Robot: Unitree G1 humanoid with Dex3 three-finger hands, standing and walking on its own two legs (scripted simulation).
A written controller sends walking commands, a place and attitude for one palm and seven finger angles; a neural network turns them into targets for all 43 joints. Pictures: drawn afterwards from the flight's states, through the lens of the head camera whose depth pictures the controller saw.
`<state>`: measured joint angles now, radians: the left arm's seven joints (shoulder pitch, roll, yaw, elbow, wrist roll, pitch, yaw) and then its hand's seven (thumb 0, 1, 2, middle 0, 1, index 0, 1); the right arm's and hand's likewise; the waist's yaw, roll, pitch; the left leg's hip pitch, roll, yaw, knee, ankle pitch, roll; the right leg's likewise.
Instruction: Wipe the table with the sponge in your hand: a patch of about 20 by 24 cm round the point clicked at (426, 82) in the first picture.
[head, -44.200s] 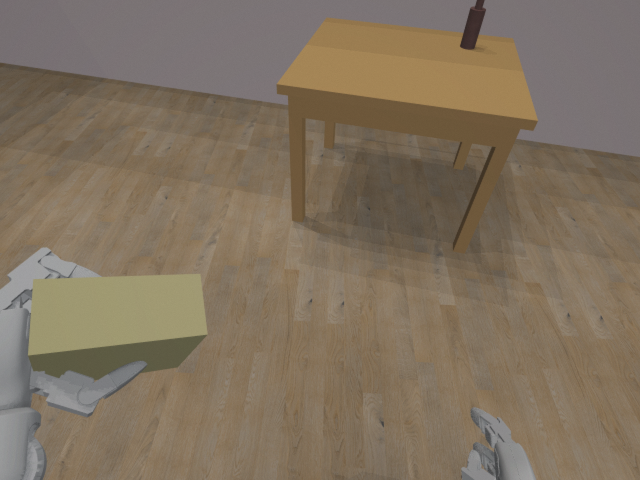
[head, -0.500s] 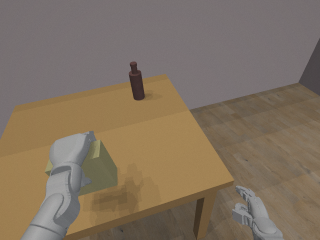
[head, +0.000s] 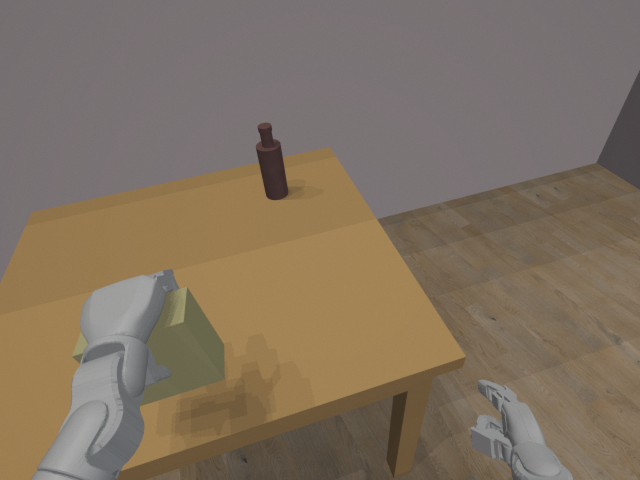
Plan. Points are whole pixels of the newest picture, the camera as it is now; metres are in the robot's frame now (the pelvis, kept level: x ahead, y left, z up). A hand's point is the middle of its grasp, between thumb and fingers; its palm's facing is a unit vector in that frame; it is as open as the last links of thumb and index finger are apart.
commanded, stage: bring the sponge back beside the body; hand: left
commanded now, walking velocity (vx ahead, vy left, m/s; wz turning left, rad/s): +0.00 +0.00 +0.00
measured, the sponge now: (165, 359) +0.24 +0.26 +0.03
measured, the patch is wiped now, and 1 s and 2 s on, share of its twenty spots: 1.00 1.00 1.00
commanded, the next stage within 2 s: step back with the hand held close in 1.22 s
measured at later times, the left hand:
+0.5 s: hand (123, 356) +0.20 +0.27 +0.09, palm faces +0.04 -0.13 -0.99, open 10.2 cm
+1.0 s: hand (89, 381) +0.17 +0.29 +0.10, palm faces +0.06 -0.13 -0.99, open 10.2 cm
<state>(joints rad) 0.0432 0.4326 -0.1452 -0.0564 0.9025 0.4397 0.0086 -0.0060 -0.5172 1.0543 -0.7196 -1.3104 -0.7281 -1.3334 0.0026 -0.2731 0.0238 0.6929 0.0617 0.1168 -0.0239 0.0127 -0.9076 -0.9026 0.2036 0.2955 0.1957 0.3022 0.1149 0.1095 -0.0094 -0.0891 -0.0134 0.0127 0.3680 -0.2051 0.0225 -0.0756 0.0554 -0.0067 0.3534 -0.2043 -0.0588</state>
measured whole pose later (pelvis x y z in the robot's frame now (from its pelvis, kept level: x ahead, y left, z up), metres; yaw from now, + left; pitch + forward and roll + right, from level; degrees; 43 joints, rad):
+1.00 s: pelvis -0.02 +0.00 +0.00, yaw +0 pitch -7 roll +0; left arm 0.30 0.51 -0.03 -0.33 0.85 0.38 -0.02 -0.01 -0.52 1.05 -0.72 -1.31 -0.73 -1.33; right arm -0.01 -0.26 0.03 0.68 0.04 0.08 -0.03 0.01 -0.91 -0.90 0.20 0.30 0.20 0.30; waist 0.15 0.12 0.01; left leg -0.08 -0.01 0.01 0.40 -0.20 0.03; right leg -0.06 0.06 0.00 0.36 -0.19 -0.05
